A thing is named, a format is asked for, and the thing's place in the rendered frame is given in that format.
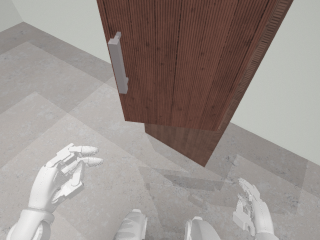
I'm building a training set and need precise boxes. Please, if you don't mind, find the left robot forearm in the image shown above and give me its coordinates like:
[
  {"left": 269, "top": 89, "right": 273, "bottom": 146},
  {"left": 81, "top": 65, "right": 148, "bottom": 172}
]
[{"left": 6, "top": 208, "right": 55, "bottom": 240}]

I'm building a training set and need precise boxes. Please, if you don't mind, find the handle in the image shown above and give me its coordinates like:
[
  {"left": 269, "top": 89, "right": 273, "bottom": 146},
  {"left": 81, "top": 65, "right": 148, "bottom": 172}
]
[{"left": 108, "top": 31, "right": 129, "bottom": 94}]

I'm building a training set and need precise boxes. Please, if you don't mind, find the left robot thigh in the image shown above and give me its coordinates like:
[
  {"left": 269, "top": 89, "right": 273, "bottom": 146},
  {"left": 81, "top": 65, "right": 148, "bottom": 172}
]
[{"left": 112, "top": 211, "right": 148, "bottom": 240}]

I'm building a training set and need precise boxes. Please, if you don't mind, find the robot right hand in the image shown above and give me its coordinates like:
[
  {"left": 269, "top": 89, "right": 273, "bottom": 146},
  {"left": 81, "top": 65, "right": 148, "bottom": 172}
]
[{"left": 233, "top": 177, "right": 275, "bottom": 237}]

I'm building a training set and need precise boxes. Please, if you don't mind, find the right robot thigh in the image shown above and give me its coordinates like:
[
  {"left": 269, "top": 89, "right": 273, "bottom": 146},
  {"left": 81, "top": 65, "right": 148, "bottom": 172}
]
[{"left": 184, "top": 219, "right": 221, "bottom": 240}]

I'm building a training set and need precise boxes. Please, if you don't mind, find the robot thigh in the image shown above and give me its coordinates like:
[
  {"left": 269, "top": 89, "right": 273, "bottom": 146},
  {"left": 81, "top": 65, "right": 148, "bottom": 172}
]
[
  {"left": 112, "top": 211, "right": 148, "bottom": 240},
  {"left": 184, "top": 219, "right": 221, "bottom": 240}
]

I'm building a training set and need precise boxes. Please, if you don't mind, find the cupboard door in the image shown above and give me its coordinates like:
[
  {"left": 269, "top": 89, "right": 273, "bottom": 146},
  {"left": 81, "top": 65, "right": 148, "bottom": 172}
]
[{"left": 96, "top": 0, "right": 277, "bottom": 132}]

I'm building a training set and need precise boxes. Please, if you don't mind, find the robot left hand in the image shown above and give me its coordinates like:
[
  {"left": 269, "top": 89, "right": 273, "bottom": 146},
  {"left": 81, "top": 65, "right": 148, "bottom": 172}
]
[{"left": 28, "top": 143, "right": 104, "bottom": 214}]

